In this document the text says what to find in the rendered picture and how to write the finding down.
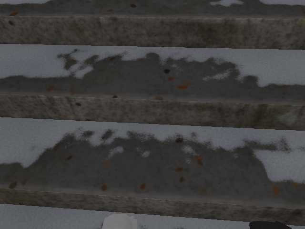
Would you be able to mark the robot left thigh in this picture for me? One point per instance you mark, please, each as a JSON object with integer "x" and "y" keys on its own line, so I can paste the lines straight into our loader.
{"x": 120, "y": 221}

